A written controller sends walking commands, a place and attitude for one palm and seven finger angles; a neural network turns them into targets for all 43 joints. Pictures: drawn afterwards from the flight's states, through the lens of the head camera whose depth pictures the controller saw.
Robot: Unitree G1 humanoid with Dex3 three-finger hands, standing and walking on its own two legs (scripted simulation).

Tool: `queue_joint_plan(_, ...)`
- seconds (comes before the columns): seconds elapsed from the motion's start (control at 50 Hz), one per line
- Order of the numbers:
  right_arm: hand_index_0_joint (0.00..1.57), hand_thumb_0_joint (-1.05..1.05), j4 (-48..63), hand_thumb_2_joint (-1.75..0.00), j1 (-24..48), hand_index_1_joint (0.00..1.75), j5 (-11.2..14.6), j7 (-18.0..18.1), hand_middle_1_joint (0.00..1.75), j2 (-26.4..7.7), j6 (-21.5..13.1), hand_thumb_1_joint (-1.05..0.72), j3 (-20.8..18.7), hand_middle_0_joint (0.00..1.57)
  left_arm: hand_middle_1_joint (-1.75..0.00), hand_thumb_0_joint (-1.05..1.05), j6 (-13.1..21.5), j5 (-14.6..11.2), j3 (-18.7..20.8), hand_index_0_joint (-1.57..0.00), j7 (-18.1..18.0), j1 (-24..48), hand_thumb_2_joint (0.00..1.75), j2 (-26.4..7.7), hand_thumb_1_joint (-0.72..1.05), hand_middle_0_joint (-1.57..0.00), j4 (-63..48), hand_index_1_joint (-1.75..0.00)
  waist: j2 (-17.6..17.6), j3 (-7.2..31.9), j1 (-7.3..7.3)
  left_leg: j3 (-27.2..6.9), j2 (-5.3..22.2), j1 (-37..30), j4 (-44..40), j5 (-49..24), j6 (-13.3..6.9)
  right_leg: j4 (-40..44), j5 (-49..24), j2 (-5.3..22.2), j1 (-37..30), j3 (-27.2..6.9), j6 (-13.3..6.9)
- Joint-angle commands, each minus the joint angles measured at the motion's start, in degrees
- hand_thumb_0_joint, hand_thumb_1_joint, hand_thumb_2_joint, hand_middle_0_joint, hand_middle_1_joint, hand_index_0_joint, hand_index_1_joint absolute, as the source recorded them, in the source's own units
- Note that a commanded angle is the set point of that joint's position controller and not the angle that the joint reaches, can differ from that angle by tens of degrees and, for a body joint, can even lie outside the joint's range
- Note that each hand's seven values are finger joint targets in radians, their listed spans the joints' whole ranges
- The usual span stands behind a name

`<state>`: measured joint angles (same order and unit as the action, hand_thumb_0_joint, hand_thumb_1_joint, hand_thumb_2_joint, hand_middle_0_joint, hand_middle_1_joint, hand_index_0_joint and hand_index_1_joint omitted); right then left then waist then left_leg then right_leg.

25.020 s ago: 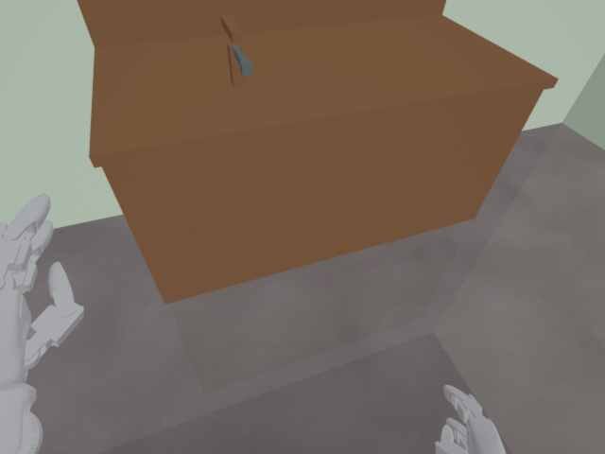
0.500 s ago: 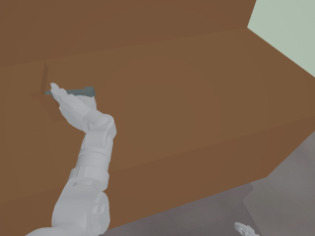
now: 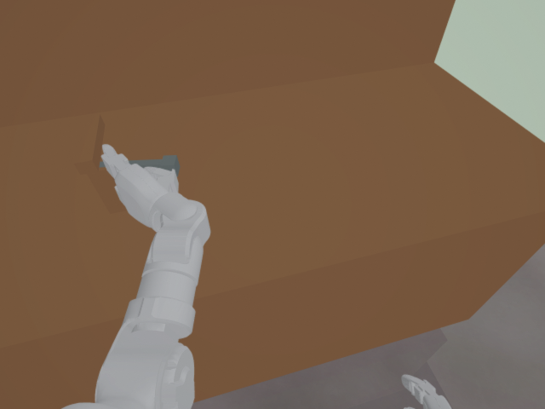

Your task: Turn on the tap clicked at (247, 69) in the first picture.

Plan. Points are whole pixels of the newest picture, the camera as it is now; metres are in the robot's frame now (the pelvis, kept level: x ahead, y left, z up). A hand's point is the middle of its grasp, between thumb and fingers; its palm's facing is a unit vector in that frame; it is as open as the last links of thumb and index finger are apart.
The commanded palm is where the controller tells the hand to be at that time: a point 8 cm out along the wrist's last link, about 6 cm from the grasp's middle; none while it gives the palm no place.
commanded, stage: lift the hand up off the lever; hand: left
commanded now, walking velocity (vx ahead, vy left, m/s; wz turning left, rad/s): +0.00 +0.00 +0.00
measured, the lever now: (170, 166) +0.50 +0.22 +0.09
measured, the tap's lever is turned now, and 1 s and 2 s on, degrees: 77 77 77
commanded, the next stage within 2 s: draw the hand back beside the body in 0.86 s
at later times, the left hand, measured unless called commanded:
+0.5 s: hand (161, 172) +0.41 +0.19 +0.15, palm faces +0.81 -0.58 -0.07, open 7.8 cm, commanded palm +0.36 +0.21 +0.16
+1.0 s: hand (166, 168) +0.41 +0.18 +0.16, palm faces +0.77 -0.63 -0.07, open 7.8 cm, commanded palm +0.35 +0.20 +0.16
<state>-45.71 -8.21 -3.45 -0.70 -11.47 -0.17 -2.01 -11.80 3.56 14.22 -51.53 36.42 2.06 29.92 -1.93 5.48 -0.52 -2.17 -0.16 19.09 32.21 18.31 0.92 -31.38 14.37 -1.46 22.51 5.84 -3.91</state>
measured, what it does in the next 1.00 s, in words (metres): stands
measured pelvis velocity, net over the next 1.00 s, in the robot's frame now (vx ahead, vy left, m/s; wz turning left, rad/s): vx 0.01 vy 0.00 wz -0.01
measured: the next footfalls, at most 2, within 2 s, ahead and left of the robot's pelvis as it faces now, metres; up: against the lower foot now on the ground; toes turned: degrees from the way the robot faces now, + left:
none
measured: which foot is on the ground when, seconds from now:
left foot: down 0.00-1.00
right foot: down 0.00-1.00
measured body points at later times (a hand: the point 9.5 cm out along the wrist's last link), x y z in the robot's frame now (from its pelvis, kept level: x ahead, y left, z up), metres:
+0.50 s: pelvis +0.00 -0.01 +0.00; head +0.00 -0.02 +0.45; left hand +0.36 +0.22 +0.16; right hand +0.16 -0.25 -0.11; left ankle -0.02 +0.13 -0.73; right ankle +0.02 -0.07 -0.73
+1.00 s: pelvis +0.01 +0.00 +0.01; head +0.01 -0.02 +0.46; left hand +0.36 +0.21 +0.17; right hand +0.19 -0.22 -0.11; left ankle -0.02 +0.13 -0.73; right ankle +0.02 -0.07 -0.73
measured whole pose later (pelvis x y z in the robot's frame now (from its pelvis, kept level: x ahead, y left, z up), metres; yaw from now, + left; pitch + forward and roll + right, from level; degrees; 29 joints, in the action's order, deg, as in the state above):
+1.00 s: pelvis +0.01 +0.00 +0.01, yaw -1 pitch +3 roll +0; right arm -44.9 -5.5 -2.2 -0.2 -11.1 0.9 -1.4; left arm -18.7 2.4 12.1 -48.1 32.4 2.4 19.9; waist -2.4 4.1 -2.4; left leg -1.5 0.1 12.4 26.8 17.0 0.9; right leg -27.0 13.3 -1.8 16.5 5.1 -3.8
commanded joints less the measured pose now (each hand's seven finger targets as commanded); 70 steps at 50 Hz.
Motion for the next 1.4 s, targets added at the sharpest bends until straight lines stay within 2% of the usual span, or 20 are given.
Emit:
queue_joint_plan(0.0,0.20,0.00,7.1,-0.90,7.1,0.30,0.3,0.7,0.30,-6.0,-3.1,-0.90,-1.4,0.20,-0.15,0.00,2.4,2.2,-3.6,-0.15,-0.3,28.5,0.90,-5.6,0.90,-0.15,-11.5,-0.15,4.0,14.7,0.79,2.2,-0.1,-0.8,-3.5,-12.2,-0.2,5.9,-6.1,2.9,-11.2,-3.0,2.4)
queue_joint_plan(0.06,0.20,0.00,6.9,-0.90,7.2,0.30,0.2,1.2,0.30,-6.2,-3.0,-0.90,-1.4,0.20,-0.15,0.00,2.4,2.3,0.3,-0.15,-1.0,29.0,0.90,-9.5,0.90,-0.15,-11.2,-0.15,5.0,16.5,-0.14,2.1,-0.3,-0.8,-3.8,-12.7,-0.4,6.3,-6.9,2.9,-13.2,-3.4,2.6)
queue_joint_plan(0.1,0.20,0.00,7.6,-0.90,7.3,0.30,0.3,1.1,0.30,-5.7,-2.8,-0.90,-1.3,0.20,-0.15,0.00,2.2,2.2,-0.3,-0.15,-1.2,28.1,0.90,-8.7,0.90,-0.15,-12.8,-0.15,4.2,19.0,-0.56,2.8,-0.3,-1.3,-3.4,-15.0,-0.3,5.5,-11.6,3.4,-15.3,-3.8,2.7)
queue_joint_plan(0.32,0.20,0.00,8.3,-0.90,7.9,0.30,1.1,1.3,0.30,-6.0,-2.5,-0.90,-1.2,0.20,-0.15,0.00,0.4,1.3,-0.3,-0.15,0.6,24.4,0.90,-9.2,0.90,-0.15,-14.5,-0.15,5.8,16.4,-0.46,3.4,-0.1,-2.1,-4.5,-15.6,-1.1,7.1,-14.7,3.9,-17.0,-4.4,3.4)
queue_joint_plan(0.46,0.20,0.00,7.8,-0.90,9.2,0.30,1.5,2.0,0.30,-6.2,-2.9,-0.90,-1.2,0.20,-0.15,0.00,0.1,0.8,-0.1,-0.15,1.9,26.1,0.90,-11.1,0.90,-0.15,-17.6,-0.15,2.8,15.1,-0.56,3.0,-0.2,-3.4,-5.6,-13.9,-1.1,8.6,-10.4,3.9,-16.7,-4.7,3.0)
queue_joint_plan(0.5,0.20,0.00,7.7,-0.90,9.7,0.30,1.5,1.9,0.30,-5.9,-3.4,-0.90,-1.0,0.20,-0.15,0.00,0.0,0.7,-3.5,-0.15,2.1,27.7,0.90,-7.9,0.90,-0.15,-18.0,-0.15,2.6,14.1,0.11,3.0,-0.2,-4.2,-5.7,-12.9,-1.2,9.2,-8.6,3.9,-15.5,-4.7,3.0)
queue_joint_plan(0.56,0.20,0.00,7.6,-0.90,9.5,0.30,1.5,2.2,0.30,-6.3,-3.6,-0.90,-1.3,0.20,-0.15,0.00,-0.3,0.3,-1.0,-0.15,2.0,26.1,0.90,-10.2,0.90,-0.15,-17.6,-0.15,4.3,15.0,-0.61,2.5,-0.2,-4.4,-6.3,-13.5,-1.2,9.2,-8.7,3.6,-16.6,-4.3,2.9)
queue_joint_plan(0.62,0.20,0.00,7.5,-0.90,9.9,0.30,1.5,1.9,0.30,-5.9,-3.8,-0.90,-1.1,0.20,-0.15,0.00,-1.1,0.2,-3.8,-0.15,2.0,27.1,0.90,-6.9,0.90,-0.15,-17.5,-0.15,3.7,15.1,-0.33,2.9,-0.1,-5.4,-6.3,-15.0,-0.8,8.8,-10.4,3.6,-16.3,-3.9,2.8)
queue_joint_plan(0.84,0.20,0.00,8.5,-0.90,10.0,0.30,1.5,1.2,0.30,-5.7,-2.0,-0.90,-0.9,0.20,-0.15,0.00,-3.6,0.4,-2.0,-0.15,1.5,23.7,0.90,-7.6,0.90,-0.15,-19.1,-0.15,5.0,16.1,-1.90,3.3,0.5,-6.5,-6.2,-22.7,0.0,7.2,-20.4,3.6,-19.5,-3.2,2.5)
queue_joint_plan(0.86,0.20,0.00,8.7,-0.90,10.4,0.30,1.4,1.3,0.30,-6.0,-1.9,-0.90,-1.1,0.20,-0.15,0.00,-3.1,0.5,0.0,-0.15,1.5,22.7,0.90,-9.9,0.90,-0.15,-20.6,-0.15,5.1,17.3,-2.52,3.1,0.5,-7.0,-6.2,-24.0,0.1,6.9,-21.0,3.4,-20.3,-3.0,2.4)
queue_joint_plan(0.94,0.20,0.00,8.7,-0.90,10.5,0.30,1.2,0.5,0.30,-5.5,-2.2,-0.90,-1.1,0.20,-0.15,0.00,-3.2,1.3,-5.4,-0.15,1.6,23.1,0.90,-4.7,0.90,-0.15,-23.9,-0.15,3.3,17.6,-1.85,3.3,0.8,-8.9,-5.1,-27.4,1.0,5.6,-23.1,3.3,-19.1,-2.4,2.0)
queue_joint_plan(0.96,0.20,0.00,9.0,-0.90,7.7,0.30,1.6,1.9,0.30,-7.2,-0.4,-0.90,-1.2,0.20,-0.15,0.00,-2.7,2.7,-14.9,-0.15,11.2,18.5,0.90,-3.9,0.90,-0.15,-28.0,-0.15,7.5,15.9,1.66,3.1,0.6,-11.0,-5.5,-27.3,-0.6,4.0,-26.4,3.0,-20.0,-3.7,2.1)
queue_joint_plan(0.98,0.20,0.00,11.0,-0.90,7.0,0.30,2.4,2.9,0.30,-7.2,0.0,-0.90,-1.6,0.20,-0.16,0.00,-1.9,1.6,-9.3,-0.15,15.2,15.9,0.90,-9.6,0.90,-0.15,-30.4,-0.16,5.7,18.1,0.09,3.6,0.4,-12.0,-5.7,-27.6,-1.7,4.5,-28.5,3.0,-21.7,-4.4,2.1)
queue_joint_plan(1.02,0.20,0.00,12.5,-0.90,7.5,0.30,3.0,4.2,0.30,-6.4,0.4,-0.90,-1.0,0.20,-0.16,0.00,-0.8,0.8,-10.1,-0.15,20.1,13.1,0.90,-11.1,0.90,-0.15,-34.6,-0.16,4.4,18.9,-0.69,3.7,-0.1,-12.9,-6.3,-27.5,-2.3,4.6,-30.5,3.0,-24.2,-5.0,2.3)
queue_joint_plan(1.08,0.20,0.00,14.0,-0.90,7.8,0.30,4.4,5.4,0.30,-5.9,1.9,-0.90,0.6,0.20,-0.17,0.00,-0.6,-3.6,-8.0,-0.16,29.5,0.4,0.90,-13.8,0.90,-0.16,-33.9,-0.17,5.6,12.5,-1.80,3.3,0.2,-12.1,-8.4,-24.1,-2.4,6.5,-28.2,2.6,-24.6,-5.1,2.3)
queue_joint_plan(1.14,0.20,0.00,16.3,-0.90,11.7,0.30,5.7,6.4,0.30,-5.3,1.9,-0.90,1.7,0.20,-0.18,0.00,-3.5,-8.6,-2.3,-0.16,30.8,-5.4,0.90,-16.2,0.90,-0.16,-36.7,-0.18,6.8,8.1,-4.07,3.5,-0.1,-10.2,-10.2,-19.1,-2.3,10.1,-22.4,2.6,-25.4,-5.7,2.8)
queue_joint_plan(1.16,0.20,0.00,15.1,-0.90,7.5,0.30,4.3,4.6,0.30,-6.3,1.9,-0.90,1.4,0.20,-0.18,0.00,1.7,-7.3,1.7,-0.16,35.2,-14.3,0.90,-29.5,0.90,-0.16,-32.9,-0.18,6.3,4.6,-2.55,3.4,0.9,-11.0,-11.6,-16.4,-2.9,10.2,-22.6,3.7,-24.2,-6.3,3.4)
queue_joint_plan(1.2,0.20,0.00,17.3,-0.90,9.6,0.30,4.9,3.8,0.30,-5.3,1.3,-0.90,1.8,0.20,-0.19,0.00,7.3,-8.2,0.3,-0.16,39.1,-14.9,0.90,-28.7,0.90,-0.16,-36.5,-0.19,4.6,3.8,-3.41,4.0,0.5,-9.8,-12.7,-16.6,-3.2,10.4,-20.8,3.4,-25.3,-6.7,2.8)
queue_joint_plan(1.26,0.20,0.00,19.1,-0.90,10.5,0.30,5.2,3.3,0.30,-5.4,-1.1,-0.90,1.7,0.20,-0.20,0.00,13.3,-8.2,-3.4,-0.17,42.3,-10.1,0.90,-27.9,0.90,-0.17,-47.1,-0.20,-5.1,2.0,-2.13,3.6,0.8,-14.4,-13.6,-15.9,-2.8,13.0,-16.0,3.1,-21.6,-7.0,2.0)
queue_joint_plan(1.38,0.20,0.00,18.1,-0.90,8.9,0.30,4.7,3.5,0.30,-6.6,-5.2,-0.90,1.5,0.20,-0.22,0.00,18.9,-7.5,-7.5,-0.17,43.3,-11.4,0.90,-25.8,0.90,-0.17,-47.0,-0.22,-1.5,0.4,-0.24,2.7,0.9,-18.7,-14.9,-10.2,-3.0,17.2,-7.0,2.4,-18.5,-6.7,1.9)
